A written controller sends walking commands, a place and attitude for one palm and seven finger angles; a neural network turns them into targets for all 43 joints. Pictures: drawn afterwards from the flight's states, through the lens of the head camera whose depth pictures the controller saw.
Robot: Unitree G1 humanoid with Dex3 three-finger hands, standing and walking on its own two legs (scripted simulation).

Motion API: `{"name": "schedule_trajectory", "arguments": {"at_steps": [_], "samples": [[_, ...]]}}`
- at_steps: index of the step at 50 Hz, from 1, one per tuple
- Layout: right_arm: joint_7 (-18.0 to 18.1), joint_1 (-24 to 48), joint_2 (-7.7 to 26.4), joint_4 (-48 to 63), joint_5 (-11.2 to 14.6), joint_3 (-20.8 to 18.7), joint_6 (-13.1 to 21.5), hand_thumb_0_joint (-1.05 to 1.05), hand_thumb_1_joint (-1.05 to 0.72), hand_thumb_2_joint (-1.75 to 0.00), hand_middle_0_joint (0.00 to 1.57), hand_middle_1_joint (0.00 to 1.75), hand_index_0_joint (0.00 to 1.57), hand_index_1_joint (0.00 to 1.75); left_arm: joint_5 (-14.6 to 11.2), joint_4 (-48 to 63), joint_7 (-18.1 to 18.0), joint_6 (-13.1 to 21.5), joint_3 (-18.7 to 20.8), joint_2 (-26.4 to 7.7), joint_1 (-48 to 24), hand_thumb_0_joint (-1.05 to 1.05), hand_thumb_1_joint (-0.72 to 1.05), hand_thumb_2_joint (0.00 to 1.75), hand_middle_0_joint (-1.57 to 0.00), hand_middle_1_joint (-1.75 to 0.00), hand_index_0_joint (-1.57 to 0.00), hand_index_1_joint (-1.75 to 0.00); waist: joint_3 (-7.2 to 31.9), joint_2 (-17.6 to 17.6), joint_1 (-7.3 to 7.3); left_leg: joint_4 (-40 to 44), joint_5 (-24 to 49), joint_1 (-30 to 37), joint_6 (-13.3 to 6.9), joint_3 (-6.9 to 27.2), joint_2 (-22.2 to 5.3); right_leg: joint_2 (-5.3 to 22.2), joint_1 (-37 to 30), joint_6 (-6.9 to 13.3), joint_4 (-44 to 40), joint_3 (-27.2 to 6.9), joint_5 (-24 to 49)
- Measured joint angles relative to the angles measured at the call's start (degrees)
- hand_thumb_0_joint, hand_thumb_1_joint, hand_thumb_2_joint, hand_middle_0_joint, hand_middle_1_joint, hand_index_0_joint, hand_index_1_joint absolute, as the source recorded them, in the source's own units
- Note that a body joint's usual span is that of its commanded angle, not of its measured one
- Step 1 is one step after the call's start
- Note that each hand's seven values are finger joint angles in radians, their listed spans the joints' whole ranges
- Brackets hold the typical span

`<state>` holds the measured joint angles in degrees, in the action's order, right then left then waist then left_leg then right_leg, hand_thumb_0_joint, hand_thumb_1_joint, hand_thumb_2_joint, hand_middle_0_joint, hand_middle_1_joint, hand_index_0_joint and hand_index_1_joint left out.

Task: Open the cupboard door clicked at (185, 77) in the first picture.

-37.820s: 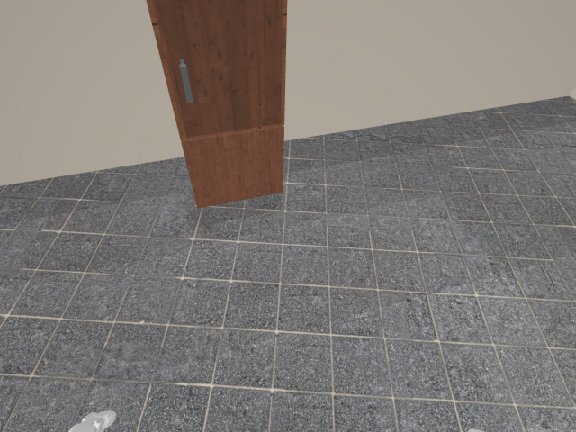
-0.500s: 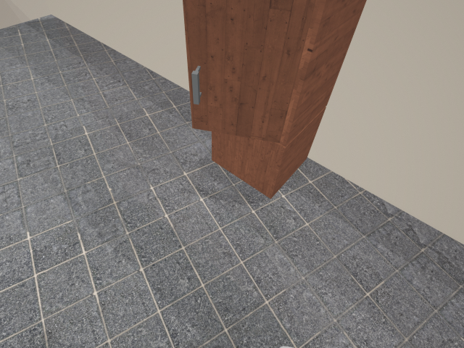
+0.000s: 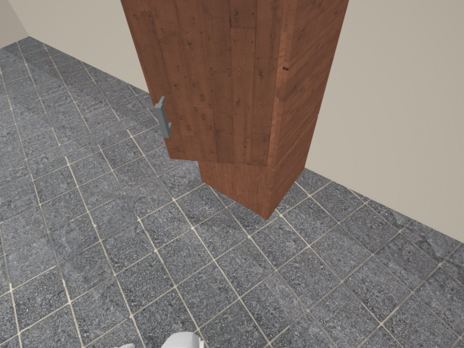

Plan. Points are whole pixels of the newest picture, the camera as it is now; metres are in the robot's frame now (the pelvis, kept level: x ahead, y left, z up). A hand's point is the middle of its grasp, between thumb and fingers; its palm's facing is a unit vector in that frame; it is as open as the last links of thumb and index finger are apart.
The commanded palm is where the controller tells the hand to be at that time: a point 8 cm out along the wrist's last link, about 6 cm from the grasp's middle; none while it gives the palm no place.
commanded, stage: take the last steps up to it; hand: left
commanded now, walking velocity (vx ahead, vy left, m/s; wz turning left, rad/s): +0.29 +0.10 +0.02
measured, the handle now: (164, 117) +0.77 +0.25 -0.11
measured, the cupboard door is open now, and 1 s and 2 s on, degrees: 28 28 28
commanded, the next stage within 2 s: come to a stop and stand still in 0.30 s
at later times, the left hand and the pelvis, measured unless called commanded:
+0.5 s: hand out of the picture +0.12 +0.23 -0.19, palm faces +0.11 -0.98 -0.16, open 7.4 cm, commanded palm none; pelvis +0.17 +0.07 -0.01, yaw +0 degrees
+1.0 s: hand (148, 282) +0.27 +0.20 -0.16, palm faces -0.03 -0.96 -0.26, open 7.4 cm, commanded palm none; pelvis +0.19 +0.02 +0.00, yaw -2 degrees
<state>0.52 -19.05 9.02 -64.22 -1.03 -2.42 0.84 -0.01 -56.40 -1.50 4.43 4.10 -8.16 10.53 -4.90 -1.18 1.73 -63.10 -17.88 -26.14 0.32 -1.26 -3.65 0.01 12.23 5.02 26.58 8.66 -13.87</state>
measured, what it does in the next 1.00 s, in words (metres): walks ahead: left foot, then right foot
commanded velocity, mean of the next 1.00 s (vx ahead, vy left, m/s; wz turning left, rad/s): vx -0.02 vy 0.04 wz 0.00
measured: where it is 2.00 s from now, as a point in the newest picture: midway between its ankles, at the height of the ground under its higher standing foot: outside the picture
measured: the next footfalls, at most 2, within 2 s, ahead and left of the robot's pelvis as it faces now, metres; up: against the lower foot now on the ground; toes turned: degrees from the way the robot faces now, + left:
left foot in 0.36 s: +0.26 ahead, +0.17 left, +0.00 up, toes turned +5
right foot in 0.80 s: +0.26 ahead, -0.03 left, +0.00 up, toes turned -4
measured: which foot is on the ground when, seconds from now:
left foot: up 0.00-0.34, down 0.36-0.82, up 0.84-1.00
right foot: down 0.00-0.36, up 0.38-0.78, down 0.80-1.00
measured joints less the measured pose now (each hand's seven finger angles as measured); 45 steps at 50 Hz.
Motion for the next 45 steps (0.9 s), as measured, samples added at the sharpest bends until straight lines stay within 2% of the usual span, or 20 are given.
{"name": "schedule_trajectory", "arguments": {"at_steps": [4,8,15,17,18,19,22,24,28,32,36,39,40,41,42,43,45], "samples": [[-0.6,4.5,0.2,2.7,-0.2,-0.6,-0.1,0.00,-0.91,-0.90,0.19,0.29,0.19,0.30,0.5,-2.8,0.5,0.0,-0.2,-1.3,3.9,-0.02,0.96,0.90,-0.20,-0.30,-0.20,-0.30,1.5,0.5,-0.94,7.5,5.5,-4.8,1.4,-0.2,-2.0,-0.3,-4.5,-0.2,-5.8,-0.2,0.8],[-1.0,8.4,1.2,4.3,-0.2,-0.9,-0.2,0.00,-0.92,-0.90,0.19,0.29,0.19,0.30,0.7,-5.6,1.0,-0.1,-1.1,-0.4,7.8,-0.01,0.94,0.90,-0.20,-0.29,-0.20,-0.30,2.2,0.3,-2.43,15.0,8.6,-5.4,2.1,-0.7,-2.2,-0.1,-8.3,-1.2,-8.7,-0.6,-0.1],[-1.8,14.1,1.6,5.9,0.0,-0.4,0.0,0.00,-0.91,-0.90,0.19,0.29,0.19,0.30,1.2,-9.2,1.0,-0.8,-2.1,1.3,13.4,0.00,0.92,0.90,-0.20,-0.29,-0.20,-0.30,1.6,1.7,-5.53,25.7,7.1,-0.9,0.8,-2.9,0.5,1.7,-12.9,-4.0,-8.1,-0.8,-5.0],[-1.7,15.0,1.4,6.5,-0.1,0.0,0.8,0.00,-0.91,-0.90,0.19,0.29,0.19,0.30,1.2,-9.9,1.0,-1.2,-2.1,1.4,14.6,0.01,0.91,0.90,-0.20,-0.29,-0.20,-0.30,1.2,2.5,-5.79,30.6,7.7,2.5,-0.2,-3.7,2.0,2.9,-13.0,-5.2,-4.9,-0.9,-8.0],[-1.6,15.2,1.5,7.0,-0.2,0.3,1.5,0.00,-0.91,-0.90,0.19,0.29,0.19,0.30,1.1,-10.1,1.0,-1.4,-2.2,1.7,15.4,0.01,0.91,0.90,-0.20,-0.29,-0.20,-0.30,1.2,2.2,-5.73,33.3,10.5,4.8,-1.1,-4.0,2.2,3.1,-11.8,-5.5,-0.8,-1.0,-10.1],[-1.3,15.2,1.5,7.4,-0.5,0.4,2.3,0.00,-0.91,-0.90,0.19,0.29,0.19,0.30,0.8,-10.4,1.0,-1.8,-2.3,1.8,15.6,0.01,0.91,0.90,-0.20,-0.30,-0.20,-0.30,1.2,2.1,-5.31,33.0,9.5,5.3,-1.9,-4.0,2.3,3.7,-9.2,-5.3,6.1,-1.1,-12.2],[-0.1,14.6,0.3,7.8,-0.4,1.1,2.7,0.00,-0.91,-0.90,0.19,0.29,0.20,0.30,0.6,-10.0,0.6,-3.3,-2.3,0.9,13.0,0.01,0.91,0.90,-0.20,-0.30,-0.20,-0.30,-0.3,3.8,-5.26,29.6,5.0,6.2,-3.3,-5.1,3.7,4.4,1.3,-4.2,29.8,-5.3,-16.3],[0.8,13.3,-0.5,7.3,-0.3,1.8,2.4,0.00,-0.91,-0.90,0.19,0.29,0.20,0.30,0.6,-9.0,0.1,-3.9,-2.1,0.3,10.5,0.01,0.91,0.90,-0.20,-0.29,-0.20,-0.30,-0.5,4.1,-5.11,31.6,5.1,8.2,-2.9,-5.4,4.0,4.3,6.5,-4.9,35.0,-6.2,-14.4],[2.6,11.9,-1.0,6.0,0.5,1.7,1.6,-0.02,-0.94,-0.90,0.20,0.30,0.20,0.30,0.4,-5.6,-0.3,-4.8,-1.9,-0.6,5.7,0.01,0.91,0.90,-0.20,-0.29,-0.20,-0.30,-0.7,4.1,-4.30,35.9,6.3,11.3,-3.3,-5.9,4.3,4.2,11.0,-6.3,28.0,-7.1,-10.6],[2.5,11.2,-0.1,5.2,0.0,1.4,-0.5,-0.02,-0.94,-0.90,0.20,0.30,0.20,0.30,0.9,-2.6,-0.1,-6.5,-1.3,-2.1,1.9,0.01,0.91,0.90,-0.20,-0.29,-0.20,-0.30,-0.3,3.3,-2.86,35.8,5.5,11.8,-2.8,-5.9,2.9,3.1,11.6,-6.3,22.3,-6.5,-10.4],[2.4,10.0,0.8,4.9,-0.5,0.6,-1.7,-0.01,-0.93,-0.90,0.20,0.30,0.20,0.30,1.0,0.0,0.1,-7.5,-0.5,-3.6,-0.9,0.01,0.91,0.90,-0.20,-0.29,-0.20,-0.30,-0.1,2.0,-1.68,34.4,4.6,10.9,-1.6,-5.4,1.0,1.5,10.1,-5.6,20.3,-6.2,-10.6],[2.2,9.0,1.8,4.8,-0.4,-0.1,-2.4,-0.01,-0.92,-0.90,0.20,0.30,0.20,0.30,0.9,1.6,0.1,-7.1,-0.4,-4.2,-1.8,0.00,0.91,0.90,-0.20,-0.29,-0.20,-0.30,0.1,0.9,-1.33,32.9,4.0,9.8,-0.4,-5.2,-0.2,1.1,6.0,-5.2,12.8,-5.9,-5.2],[2.0,8.5,2.0,4.8,-0.3,-0.3,-2.5,0.00,-0.91,-0.90,0.20,0.30,0.20,0.30,1.0,2.1,0.2,-6.7,-0.5,-4.6,-1.7,0.00,0.91,0.90,-0.20,-0.29,-0.20,-0.30,0.4,1.0,-1.30,31.8,3.5,9.2,0.1,-5.3,-0.2,1.4,4.0,-5.0,8.7,-6.1,-0.7],[1.8,8.2,2.2,4.9,0.0,-0.5,-2.8,0.00,-0.91,-0.90,0.20,0.30,0.20,0.30,1.2,2.4,0.1,-6.2,-0.5,-4.8,-1.5,0.00,0.91,0.90,-0.20,-0.29,-0.20,-0.30,0.7,1.0,-1.39,30.3,2.8,8.4,0.6,-5.5,-0.4,1.3,3.0,-4.6,6.7,-6.3,-2.2],[1.6,8.2,2.7,4.9,0.2,-0.8,-3.1,0.00,-0.91,-0.90,0.20,0.30,0.20,0.30,1.3,2.2,0.0,-5.8,-0.7,-4.7,-1.5,0.00,0.91,0.90,-0.20,-0.29,-0.20,-0.30,0.5,0.5,-1.27,27.4,-1.4,7.3,0.8,-4.3,-0.4,0.8,3.1,-4.1,6.9,-6.3,-4.3],[1.4,8.2,3.2,4.9,0.4,-1.0,-3.6,0.00,-0.91,-0.90,0.20,0.30,0.20,0.30,1.3,1.8,-0.1,-5.6,-1.1,-4.4,-1.6,0.00,0.91,0.90,-0.20,-0.29,-0.20,-0.30,0.4,0.0,-0.87,23.3,-5.8,6.1,1.0,-2.5,0.3,0.6,3.1,-3.6,7.2,-6.1,-5.2],[1.2,8.0,3.8,4.8,0.5,-1.4,-4.4,0.00,-0.91,-0.90,0.20,0.30,0.20,0.30,1.3,1.3,-0.2,-5.4,-1.8,-3.5,-1.5,0.00,0.91,0.90,-0.20,-0.29,-0.20,-0.30,0.3,-0.5,-0.39,15.1,-10.1,4.3,1.3,-0.1,2.0,0.8,2.6,-3.1,6.3,-5.9,-4.9]]}}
